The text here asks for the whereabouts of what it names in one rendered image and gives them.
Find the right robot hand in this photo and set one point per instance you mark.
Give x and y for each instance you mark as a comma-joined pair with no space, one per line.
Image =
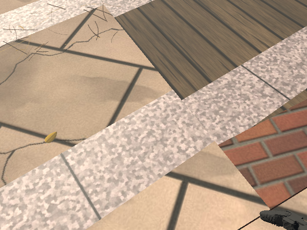
287,220

